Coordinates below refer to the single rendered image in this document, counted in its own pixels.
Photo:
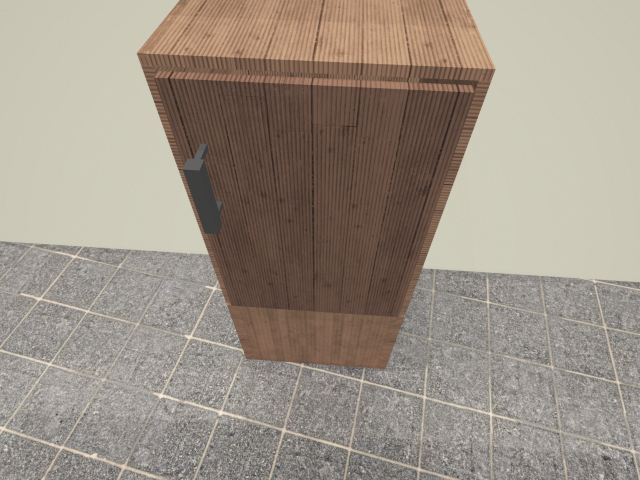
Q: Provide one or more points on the handle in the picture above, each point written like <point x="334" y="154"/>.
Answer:
<point x="198" y="180"/>

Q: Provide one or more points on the cupboard door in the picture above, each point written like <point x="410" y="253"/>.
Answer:
<point x="328" y="186"/>

